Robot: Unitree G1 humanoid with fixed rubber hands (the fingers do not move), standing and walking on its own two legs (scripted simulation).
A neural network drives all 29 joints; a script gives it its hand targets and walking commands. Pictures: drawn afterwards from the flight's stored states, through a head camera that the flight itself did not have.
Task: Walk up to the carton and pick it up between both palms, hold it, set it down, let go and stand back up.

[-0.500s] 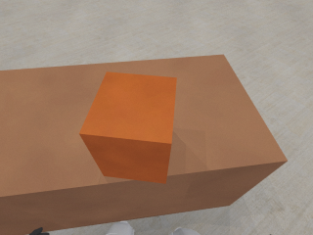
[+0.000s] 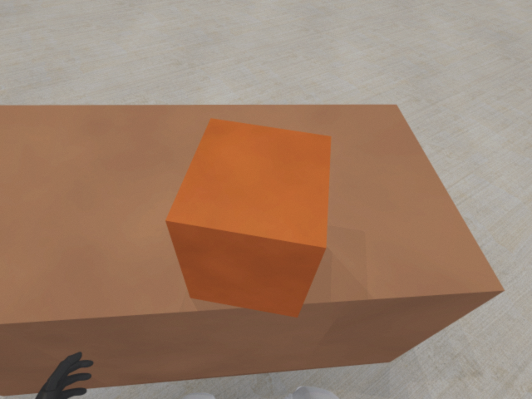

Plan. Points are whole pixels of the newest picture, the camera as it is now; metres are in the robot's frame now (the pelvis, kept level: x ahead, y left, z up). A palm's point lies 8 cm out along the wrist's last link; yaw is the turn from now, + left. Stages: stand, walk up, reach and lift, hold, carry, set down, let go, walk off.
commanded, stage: walk up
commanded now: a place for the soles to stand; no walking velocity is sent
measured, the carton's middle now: (256, 222) +0.39 +0.02 +0.01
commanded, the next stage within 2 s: reach and lift in 1.98 s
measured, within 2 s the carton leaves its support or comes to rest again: neither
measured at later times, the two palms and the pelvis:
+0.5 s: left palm out of the picture +0.12 +0.31 -0.09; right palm out of the picture +0.08 -0.33 -0.08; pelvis +0.00 -0.01 +0.00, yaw +1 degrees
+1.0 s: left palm out of the picture +0.11 +0.31 -0.08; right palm out of the picture +0.09 -0.32 -0.08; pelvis +0.00 +0.00 +0.00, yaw +2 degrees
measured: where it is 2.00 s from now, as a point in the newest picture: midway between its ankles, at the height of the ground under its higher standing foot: outside the picture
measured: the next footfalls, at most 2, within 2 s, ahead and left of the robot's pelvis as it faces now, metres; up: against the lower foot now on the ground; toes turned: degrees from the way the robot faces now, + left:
left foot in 0.30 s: +0.05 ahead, +0.15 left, +0.00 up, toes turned +0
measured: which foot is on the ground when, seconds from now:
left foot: down 0.00-0.04, up 0.06-0.28, down 0.30-1.00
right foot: down 0.00-1.00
